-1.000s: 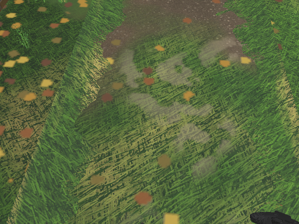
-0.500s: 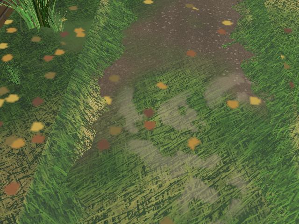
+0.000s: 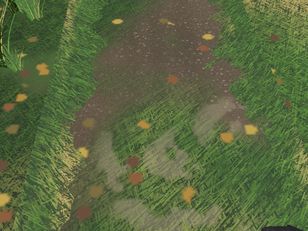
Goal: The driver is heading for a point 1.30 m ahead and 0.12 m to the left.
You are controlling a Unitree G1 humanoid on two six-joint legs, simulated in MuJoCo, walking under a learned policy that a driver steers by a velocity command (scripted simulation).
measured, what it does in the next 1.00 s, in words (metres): walks ahead: left foot, then right foot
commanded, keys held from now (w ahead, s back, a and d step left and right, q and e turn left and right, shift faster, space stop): w+e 0.10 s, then w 0.38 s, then w+q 0.52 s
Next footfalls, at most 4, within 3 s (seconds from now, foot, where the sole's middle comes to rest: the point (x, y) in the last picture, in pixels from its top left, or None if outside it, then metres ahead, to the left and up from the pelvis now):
0.10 left None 0.23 0.13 -0.78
0.58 right None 0.43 -0.13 -0.78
1.10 left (166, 174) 0.72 0.06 -0.78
1.64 right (182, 117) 1.06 -0.01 -0.78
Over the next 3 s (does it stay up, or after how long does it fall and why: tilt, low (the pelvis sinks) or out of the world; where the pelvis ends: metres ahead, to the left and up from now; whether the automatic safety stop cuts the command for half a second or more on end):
stays up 1.20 0.18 0.00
